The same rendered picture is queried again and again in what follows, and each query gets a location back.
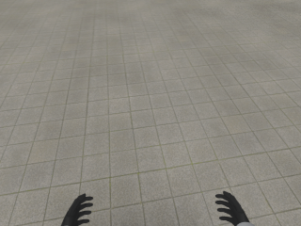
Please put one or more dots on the right robot hand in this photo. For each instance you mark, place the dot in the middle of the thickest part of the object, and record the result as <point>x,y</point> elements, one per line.
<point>235,209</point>

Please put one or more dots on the left robot hand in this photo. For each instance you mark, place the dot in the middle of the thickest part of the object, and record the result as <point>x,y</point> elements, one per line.
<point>73,214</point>

